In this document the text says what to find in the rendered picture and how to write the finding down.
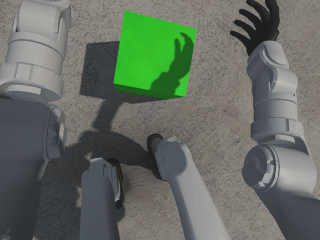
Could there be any carton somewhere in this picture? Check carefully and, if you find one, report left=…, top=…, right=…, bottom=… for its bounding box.
left=113, top=10, right=197, bottom=100

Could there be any robot right hand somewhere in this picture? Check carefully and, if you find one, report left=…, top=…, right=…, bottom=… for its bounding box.
left=230, top=0, right=280, bottom=56

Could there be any robot right forearm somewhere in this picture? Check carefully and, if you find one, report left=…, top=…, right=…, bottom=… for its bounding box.
left=246, top=40, right=317, bottom=177

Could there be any left robot upper arm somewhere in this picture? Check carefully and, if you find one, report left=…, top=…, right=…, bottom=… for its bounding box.
left=0, top=98, right=68, bottom=240

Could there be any left robot shin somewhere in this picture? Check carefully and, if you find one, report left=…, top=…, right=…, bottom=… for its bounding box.
left=81, top=158, right=121, bottom=202

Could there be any right robot upper arm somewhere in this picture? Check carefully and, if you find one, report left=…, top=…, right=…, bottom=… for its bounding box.
left=241, top=144, right=320, bottom=240

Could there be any robot left forearm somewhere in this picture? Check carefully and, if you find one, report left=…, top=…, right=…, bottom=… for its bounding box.
left=0, top=0, right=72, bottom=103

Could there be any left robot foot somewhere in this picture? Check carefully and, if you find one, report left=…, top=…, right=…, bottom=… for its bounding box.
left=106, top=158, right=125, bottom=209

